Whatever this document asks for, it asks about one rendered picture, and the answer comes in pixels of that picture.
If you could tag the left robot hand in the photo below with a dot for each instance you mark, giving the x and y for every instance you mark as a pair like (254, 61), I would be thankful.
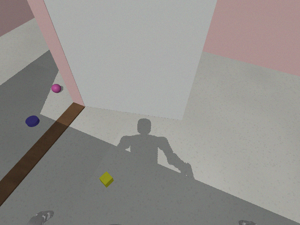
(41, 218)

